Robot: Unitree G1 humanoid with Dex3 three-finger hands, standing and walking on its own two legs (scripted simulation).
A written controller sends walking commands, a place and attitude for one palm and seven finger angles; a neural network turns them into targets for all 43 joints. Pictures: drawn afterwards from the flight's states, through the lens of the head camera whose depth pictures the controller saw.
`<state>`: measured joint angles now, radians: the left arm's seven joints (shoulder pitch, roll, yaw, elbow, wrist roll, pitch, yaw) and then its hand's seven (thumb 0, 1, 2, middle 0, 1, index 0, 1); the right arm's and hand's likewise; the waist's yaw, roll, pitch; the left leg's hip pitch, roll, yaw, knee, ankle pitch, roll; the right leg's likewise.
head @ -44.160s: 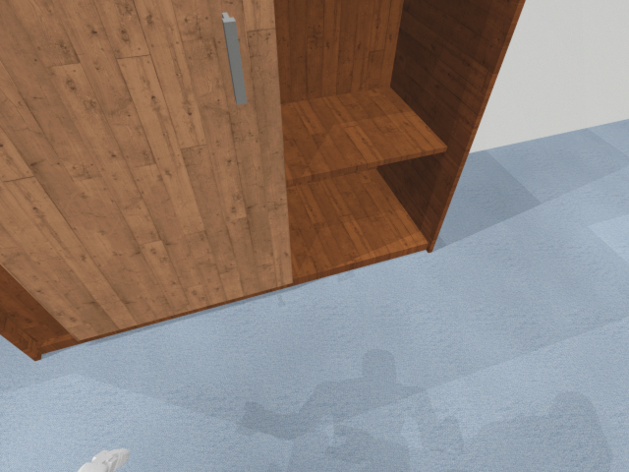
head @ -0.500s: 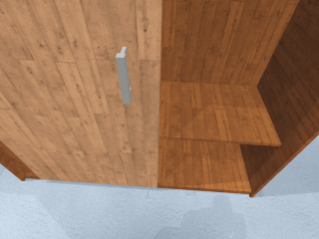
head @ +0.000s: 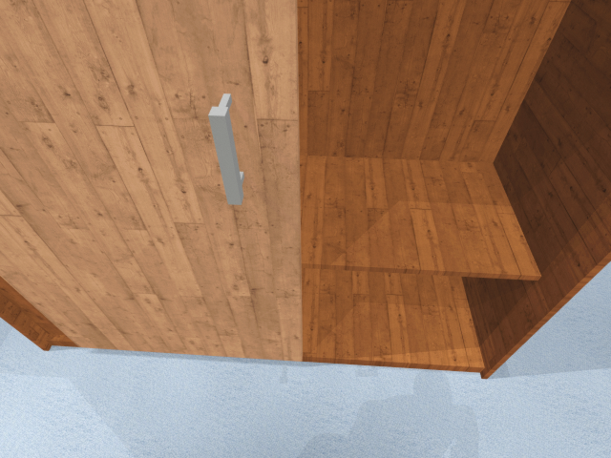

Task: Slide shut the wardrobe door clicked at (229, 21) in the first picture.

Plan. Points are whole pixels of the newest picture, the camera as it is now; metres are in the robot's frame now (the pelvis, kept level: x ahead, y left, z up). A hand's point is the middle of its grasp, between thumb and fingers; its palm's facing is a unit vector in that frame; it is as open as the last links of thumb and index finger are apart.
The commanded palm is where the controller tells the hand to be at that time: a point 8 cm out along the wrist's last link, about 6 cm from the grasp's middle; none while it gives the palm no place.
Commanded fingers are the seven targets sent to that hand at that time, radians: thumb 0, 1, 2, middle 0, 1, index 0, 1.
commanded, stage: raise the hand with hooked fingers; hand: left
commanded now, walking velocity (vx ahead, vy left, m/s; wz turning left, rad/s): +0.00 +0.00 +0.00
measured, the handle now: (231, 151) +0.50 +0.15 +0.14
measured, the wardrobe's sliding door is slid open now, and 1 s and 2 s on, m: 0.59 0.59 0.59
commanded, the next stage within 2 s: none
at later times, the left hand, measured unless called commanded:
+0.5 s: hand out of the picture +0.11 +0.21 -0.01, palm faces +0.17 -0.98 -0.04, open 9.1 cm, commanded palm +0.12 +0.26 +0.01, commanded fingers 0.00 0.27 0.63 -0.25 -0.70 -0.25 -0.70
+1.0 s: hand (81, 393) +0.17 +0.25 +0.07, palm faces +0.03 -1.00 -0.08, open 12.1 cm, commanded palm +0.14 +0.31 +0.08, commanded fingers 0.00 -0.31 0.38 -0.29 -1.08 -0.29 -1.08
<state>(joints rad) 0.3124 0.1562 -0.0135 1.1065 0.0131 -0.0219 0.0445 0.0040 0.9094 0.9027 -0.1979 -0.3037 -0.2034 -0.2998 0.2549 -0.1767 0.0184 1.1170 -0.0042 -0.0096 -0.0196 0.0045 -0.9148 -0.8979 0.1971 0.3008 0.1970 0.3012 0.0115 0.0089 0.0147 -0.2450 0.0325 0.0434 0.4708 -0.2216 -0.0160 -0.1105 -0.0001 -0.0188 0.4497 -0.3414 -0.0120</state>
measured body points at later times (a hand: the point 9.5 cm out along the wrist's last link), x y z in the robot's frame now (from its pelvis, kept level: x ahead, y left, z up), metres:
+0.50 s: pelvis -0.04 -0.01 -0.06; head -0.03 +0.00 +0.39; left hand +0.10 +0.26 -0.01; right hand +0.20 -0.25 -0.08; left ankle +0.01 +0.13 -0.74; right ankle -0.06 -0.11 -0.74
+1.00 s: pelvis -0.05 +0.02 -0.03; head -0.04 +0.02 +0.42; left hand +0.16 +0.31 +0.07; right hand +0.10 -0.23 -0.11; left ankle +0.01 +0.13 -0.74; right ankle -0.06 -0.11 -0.74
